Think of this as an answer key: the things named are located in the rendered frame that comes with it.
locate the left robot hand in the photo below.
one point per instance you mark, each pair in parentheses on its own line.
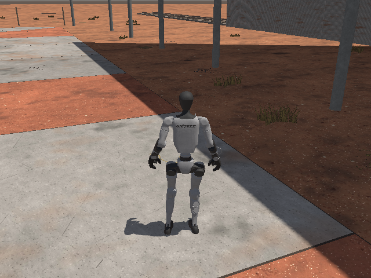
(151,161)

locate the left robot upper arm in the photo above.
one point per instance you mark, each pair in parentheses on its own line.
(168,121)

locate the left robot foot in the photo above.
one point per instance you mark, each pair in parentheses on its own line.
(168,229)

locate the robot right forearm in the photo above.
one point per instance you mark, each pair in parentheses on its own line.
(213,152)

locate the robot left forearm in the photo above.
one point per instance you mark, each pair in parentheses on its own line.
(156,151)

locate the right robot hand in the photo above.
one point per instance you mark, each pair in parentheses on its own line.
(218,163)

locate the right robot upper arm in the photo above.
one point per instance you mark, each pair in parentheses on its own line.
(203,121)

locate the left robot shin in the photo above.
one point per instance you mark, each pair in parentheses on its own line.
(169,208)

